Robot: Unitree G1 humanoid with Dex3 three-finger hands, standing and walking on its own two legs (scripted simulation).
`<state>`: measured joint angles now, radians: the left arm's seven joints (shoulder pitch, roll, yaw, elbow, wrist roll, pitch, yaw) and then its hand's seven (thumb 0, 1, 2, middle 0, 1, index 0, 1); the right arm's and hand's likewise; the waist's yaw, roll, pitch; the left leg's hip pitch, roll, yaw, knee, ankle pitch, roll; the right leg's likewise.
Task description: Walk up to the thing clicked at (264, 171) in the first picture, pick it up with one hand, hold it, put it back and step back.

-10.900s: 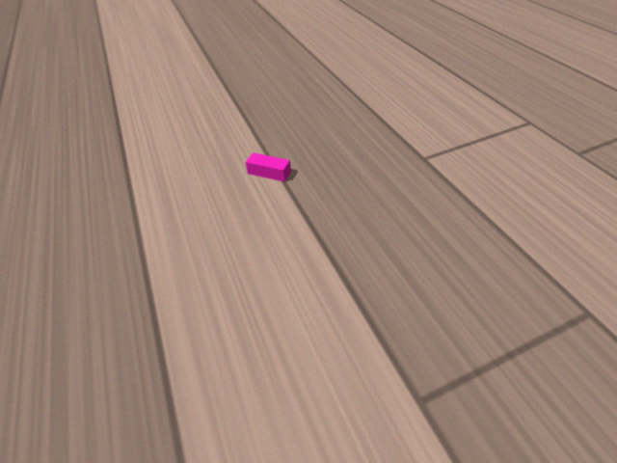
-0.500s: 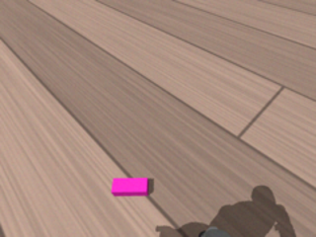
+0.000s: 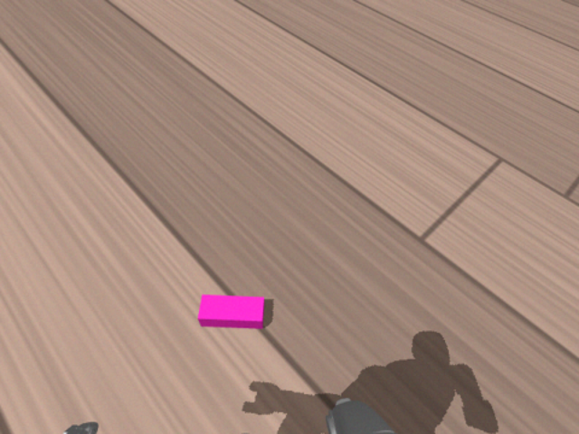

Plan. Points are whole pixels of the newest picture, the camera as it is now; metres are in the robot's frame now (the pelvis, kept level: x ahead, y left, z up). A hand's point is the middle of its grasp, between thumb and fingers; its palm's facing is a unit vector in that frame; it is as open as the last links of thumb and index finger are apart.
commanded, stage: walk up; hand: left
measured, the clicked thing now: (232, 311) +0.56 +0.19 -0.72
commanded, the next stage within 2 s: stand in 1.20 s
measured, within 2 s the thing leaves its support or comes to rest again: neither
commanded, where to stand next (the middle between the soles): +0.15 -0.09 m, yaw -3 degrees
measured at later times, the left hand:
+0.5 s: hand out of the picture +0.15 +0.17 -0.12, palm faces -0.10 -0.89 -0.45, open 7.4 cm
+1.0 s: hand out of the picture +0.11 +0.25 -0.17, palm faces +0.03 -0.91 -0.41, open 7.4 cm
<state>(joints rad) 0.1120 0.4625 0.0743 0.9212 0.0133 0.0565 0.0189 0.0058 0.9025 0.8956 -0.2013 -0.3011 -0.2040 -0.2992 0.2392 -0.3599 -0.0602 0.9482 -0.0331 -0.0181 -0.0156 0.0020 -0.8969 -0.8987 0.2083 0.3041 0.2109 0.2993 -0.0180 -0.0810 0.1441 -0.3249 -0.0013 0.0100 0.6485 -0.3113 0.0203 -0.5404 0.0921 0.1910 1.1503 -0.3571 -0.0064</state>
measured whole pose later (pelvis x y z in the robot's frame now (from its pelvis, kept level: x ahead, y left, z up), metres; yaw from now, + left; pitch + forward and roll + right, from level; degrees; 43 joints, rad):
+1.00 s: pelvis +0.04 -0.04 -0.01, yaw +2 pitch -2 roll -1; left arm 0.16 0.42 0.05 0.96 -0.01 0.03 0.04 0.01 0.90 0.90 -0.20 -0.30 -0.21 -0.30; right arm 0.22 -0.40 -0.07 0.91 -0.04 0.03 0.02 0.00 -0.90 -0.90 0.20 0.30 0.21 0.30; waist -0.01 -0.03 0.13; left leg -0.33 0.01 -0.02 0.75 -0.38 0.01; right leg -0.46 -0.02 0.04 1.02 -0.54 -0.02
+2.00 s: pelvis +0.01 -0.03 +0.02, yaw -1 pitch -3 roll +0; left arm 0.12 0.35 0.00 1.15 0.01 -0.01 -0.01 0.01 0.90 0.90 -0.20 -0.30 -0.20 -0.30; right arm 0.11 -0.34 -0.02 1.15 -0.02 -0.01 0.02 0.00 -0.90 -0.90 0.20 0.30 0.21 0.30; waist -0.01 -0.01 0.06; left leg -0.16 0.01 0.03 0.33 -0.12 0.00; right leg -0.12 -0.01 -0.01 0.34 -0.17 0.01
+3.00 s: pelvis +0.04 -0.04 +0.02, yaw -1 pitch -2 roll +0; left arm 0.10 0.35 -0.01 1.13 0.01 -0.01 0.00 0.01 0.90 0.90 -0.20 -0.30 -0.21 -0.30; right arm 0.07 -0.35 0.00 1.15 -0.01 -0.01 0.01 0.00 -0.90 -0.90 0.20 0.30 0.21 0.30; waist -0.01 0.01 0.05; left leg -0.11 0.02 0.02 0.30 -0.15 -0.02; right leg -0.06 0.00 -0.01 0.30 -0.20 -0.01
